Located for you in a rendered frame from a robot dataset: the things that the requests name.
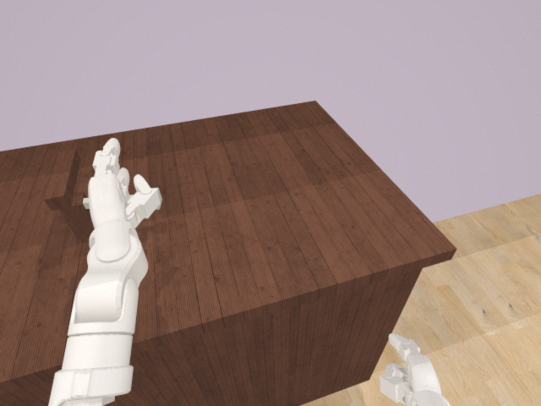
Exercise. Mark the left robot hand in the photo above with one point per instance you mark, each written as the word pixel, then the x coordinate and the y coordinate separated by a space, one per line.
pixel 108 191

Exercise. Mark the right robot hand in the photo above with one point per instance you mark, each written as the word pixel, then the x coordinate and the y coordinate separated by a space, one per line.
pixel 400 383

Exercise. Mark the counter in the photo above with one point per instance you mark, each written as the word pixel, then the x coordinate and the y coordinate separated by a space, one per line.
pixel 278 264

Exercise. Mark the robot left forearm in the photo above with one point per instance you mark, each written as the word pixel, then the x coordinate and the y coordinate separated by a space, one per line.
pixel 97 354

